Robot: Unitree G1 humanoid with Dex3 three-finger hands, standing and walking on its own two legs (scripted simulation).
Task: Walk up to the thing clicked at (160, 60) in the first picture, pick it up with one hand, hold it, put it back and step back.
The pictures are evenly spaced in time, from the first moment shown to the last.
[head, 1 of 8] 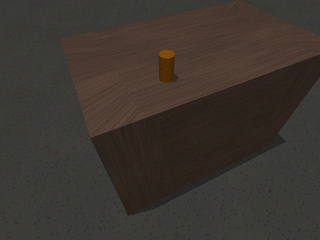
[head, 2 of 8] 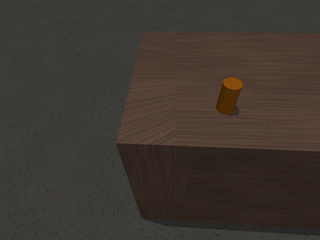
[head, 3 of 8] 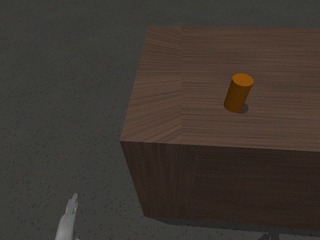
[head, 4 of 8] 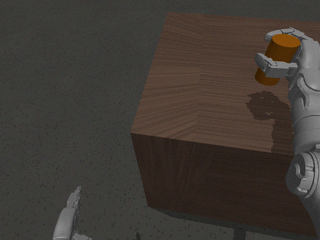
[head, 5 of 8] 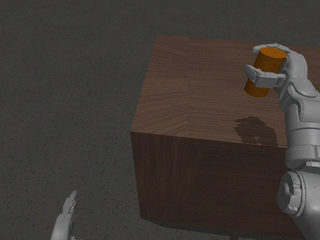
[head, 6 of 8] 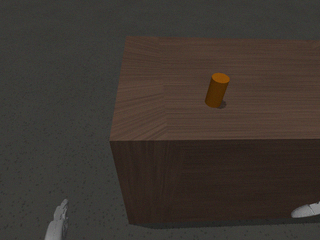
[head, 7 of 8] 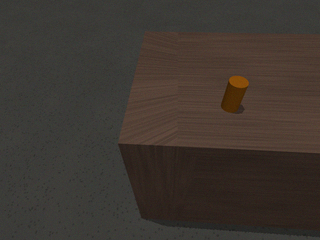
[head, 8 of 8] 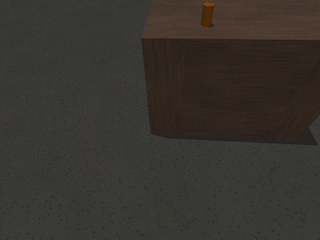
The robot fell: no
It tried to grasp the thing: yes
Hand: right
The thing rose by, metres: 0.23
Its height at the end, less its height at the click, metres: +0.00
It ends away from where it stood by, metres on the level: 0.02
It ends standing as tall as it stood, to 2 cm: yes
